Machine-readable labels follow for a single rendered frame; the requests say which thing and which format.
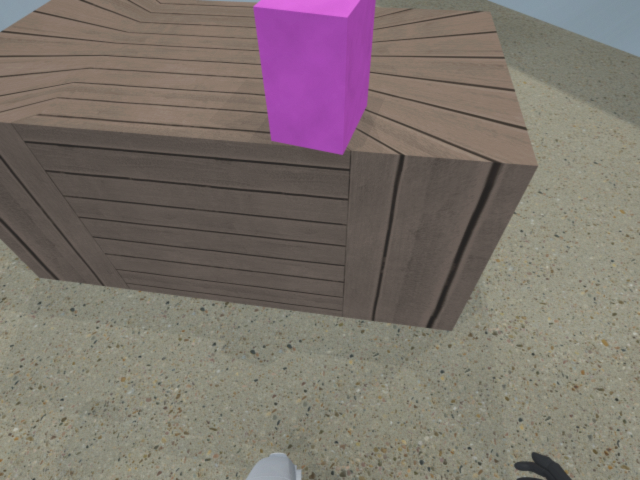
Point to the right robot hand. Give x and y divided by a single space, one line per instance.
543 466

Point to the pedestal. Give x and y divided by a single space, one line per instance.
135 153

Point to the carton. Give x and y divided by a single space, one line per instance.
315 58

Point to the robot left thigh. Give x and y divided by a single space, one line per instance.
275 468

